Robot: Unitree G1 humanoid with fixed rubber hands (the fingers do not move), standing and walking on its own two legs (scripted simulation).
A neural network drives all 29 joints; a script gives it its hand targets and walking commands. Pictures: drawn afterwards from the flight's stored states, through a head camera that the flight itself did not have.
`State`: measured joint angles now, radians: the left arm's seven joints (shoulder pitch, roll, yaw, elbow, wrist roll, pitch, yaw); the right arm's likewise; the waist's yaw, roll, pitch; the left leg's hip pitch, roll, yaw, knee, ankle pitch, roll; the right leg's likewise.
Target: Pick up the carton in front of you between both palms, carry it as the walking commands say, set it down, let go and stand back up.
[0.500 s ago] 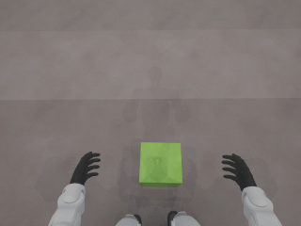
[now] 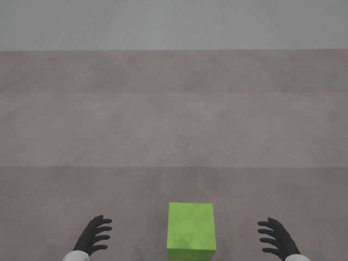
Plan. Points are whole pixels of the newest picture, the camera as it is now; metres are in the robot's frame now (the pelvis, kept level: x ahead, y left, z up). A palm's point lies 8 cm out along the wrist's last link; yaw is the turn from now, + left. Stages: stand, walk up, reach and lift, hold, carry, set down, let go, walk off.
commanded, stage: let go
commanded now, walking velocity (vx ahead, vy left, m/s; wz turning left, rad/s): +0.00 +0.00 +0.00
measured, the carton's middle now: (189, 232) +0.37 -0.04 -0.65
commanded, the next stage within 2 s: stand in 0.12 s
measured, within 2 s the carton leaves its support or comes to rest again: neither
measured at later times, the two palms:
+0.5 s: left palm out of the picture +0.13 +0.28 -0.09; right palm out of the picture +0.14 -0.30 -0.09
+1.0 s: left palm out of the picture +0.10 +0.29 -0.09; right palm out of the picture +0.12 -0.31 -0.09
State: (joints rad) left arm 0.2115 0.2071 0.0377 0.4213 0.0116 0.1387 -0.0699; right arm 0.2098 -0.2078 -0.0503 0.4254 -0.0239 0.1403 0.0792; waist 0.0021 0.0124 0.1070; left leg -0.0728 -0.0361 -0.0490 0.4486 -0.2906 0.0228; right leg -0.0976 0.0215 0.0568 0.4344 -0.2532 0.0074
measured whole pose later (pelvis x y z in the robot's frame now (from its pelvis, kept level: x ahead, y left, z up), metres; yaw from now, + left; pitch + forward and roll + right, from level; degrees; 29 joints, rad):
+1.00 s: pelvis +0.00 -0.01 +0.00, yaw +1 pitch -2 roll +0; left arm 0.14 0.35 0.02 0.92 0.03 0.00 0.02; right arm 0.17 -0.36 -0.01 0.87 -0.03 -0.01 -0.03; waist 0.01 0.01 0.02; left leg -0.11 -0.02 -0.07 0.42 -0.27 0.00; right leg -0.13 0.03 0.02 0.41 -0.25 -0.01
